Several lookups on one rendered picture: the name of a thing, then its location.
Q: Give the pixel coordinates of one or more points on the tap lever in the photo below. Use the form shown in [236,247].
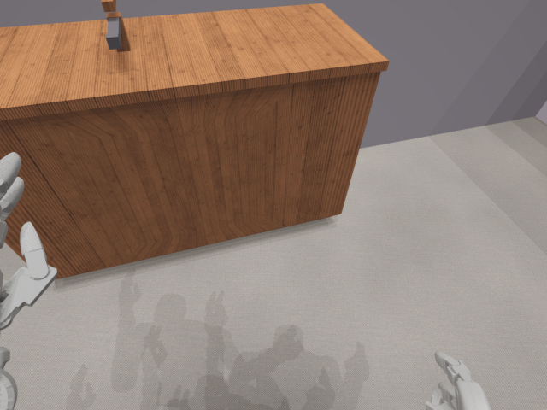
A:
[113,36]

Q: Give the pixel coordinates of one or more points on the counter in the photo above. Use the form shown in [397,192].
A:
[202,128]

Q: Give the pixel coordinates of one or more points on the robot left hand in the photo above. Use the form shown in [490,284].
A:
[27,284]

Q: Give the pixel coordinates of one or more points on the robot right hand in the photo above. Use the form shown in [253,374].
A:
[467,394]

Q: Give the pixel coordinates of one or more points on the robot left forearm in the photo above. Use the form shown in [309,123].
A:
[8,387]

